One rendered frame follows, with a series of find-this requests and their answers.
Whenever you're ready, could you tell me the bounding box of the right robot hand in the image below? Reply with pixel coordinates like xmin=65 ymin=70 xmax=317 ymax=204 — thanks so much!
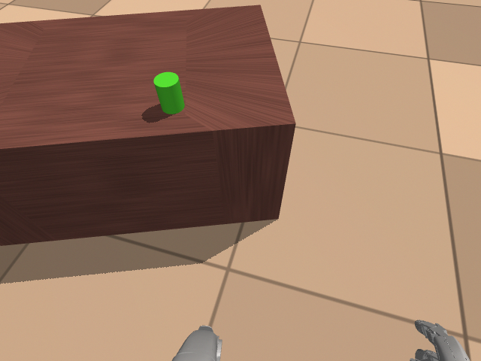
xmin=410 ymin=320 xmax=470 ymax=361

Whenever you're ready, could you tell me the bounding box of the can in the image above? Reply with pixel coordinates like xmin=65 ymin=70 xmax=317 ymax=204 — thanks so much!
xmin=153 ymin=72 xmax=185 ymax=114

